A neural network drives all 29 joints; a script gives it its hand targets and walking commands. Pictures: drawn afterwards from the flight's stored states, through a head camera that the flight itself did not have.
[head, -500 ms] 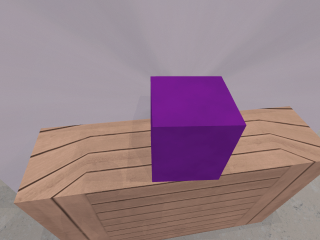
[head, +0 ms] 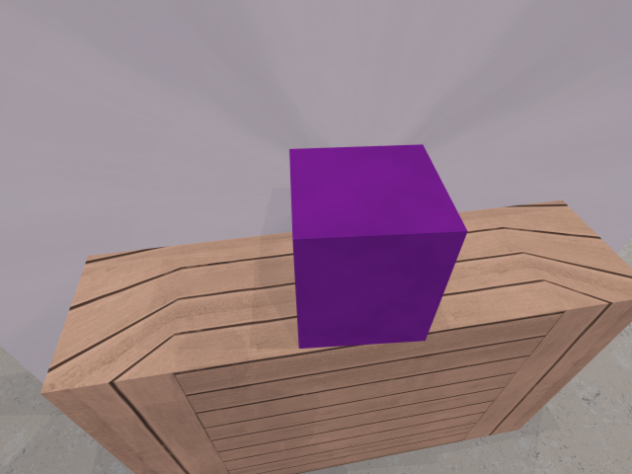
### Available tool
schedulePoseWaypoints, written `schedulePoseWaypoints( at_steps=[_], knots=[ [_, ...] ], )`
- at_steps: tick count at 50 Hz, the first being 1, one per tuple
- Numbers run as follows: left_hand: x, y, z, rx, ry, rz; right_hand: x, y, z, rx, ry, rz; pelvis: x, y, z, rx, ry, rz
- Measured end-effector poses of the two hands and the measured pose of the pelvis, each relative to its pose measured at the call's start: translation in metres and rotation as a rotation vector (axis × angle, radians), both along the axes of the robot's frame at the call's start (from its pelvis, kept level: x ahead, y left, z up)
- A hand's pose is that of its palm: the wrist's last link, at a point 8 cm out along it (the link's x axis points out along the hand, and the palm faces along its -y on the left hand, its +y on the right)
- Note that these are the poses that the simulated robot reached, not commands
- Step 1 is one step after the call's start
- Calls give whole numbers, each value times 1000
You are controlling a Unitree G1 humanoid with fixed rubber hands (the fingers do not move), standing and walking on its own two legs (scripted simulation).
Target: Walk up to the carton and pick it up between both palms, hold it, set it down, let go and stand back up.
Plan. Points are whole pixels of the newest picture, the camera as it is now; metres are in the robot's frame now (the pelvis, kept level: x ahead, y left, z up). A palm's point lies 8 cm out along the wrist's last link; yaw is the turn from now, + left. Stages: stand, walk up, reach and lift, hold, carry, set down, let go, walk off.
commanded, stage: stand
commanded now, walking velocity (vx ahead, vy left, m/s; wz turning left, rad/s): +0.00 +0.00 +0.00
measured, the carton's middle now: (359, 248) +0.47 -0.05 +0.04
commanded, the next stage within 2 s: none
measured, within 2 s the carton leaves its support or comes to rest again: neither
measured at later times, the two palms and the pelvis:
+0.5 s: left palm out of the picture -0.01 +0.22 -0.15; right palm out of the picture -0.03 -0.22 -0.14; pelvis +0.00 +0.00 +0.00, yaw +0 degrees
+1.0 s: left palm out of the picture -0.02 +0.21 -0.15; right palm out of the picture -0.04 -0.21 -0.14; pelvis +0.01 +0.00 +0.00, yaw +0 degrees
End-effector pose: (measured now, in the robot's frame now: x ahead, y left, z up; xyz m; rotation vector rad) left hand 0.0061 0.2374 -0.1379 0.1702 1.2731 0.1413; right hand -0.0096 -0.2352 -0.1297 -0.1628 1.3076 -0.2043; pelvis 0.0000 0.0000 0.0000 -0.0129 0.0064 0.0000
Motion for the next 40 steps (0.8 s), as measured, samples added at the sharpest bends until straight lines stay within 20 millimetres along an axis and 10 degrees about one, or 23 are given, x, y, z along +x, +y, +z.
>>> schedulePoseWaypoints(
  at_steps=[40],
  knots=[
    [-20,-29,-9,-52,138,39,-24,26,-12,67,116,-42,5,-2,3,6,-20,-8]
  ],
)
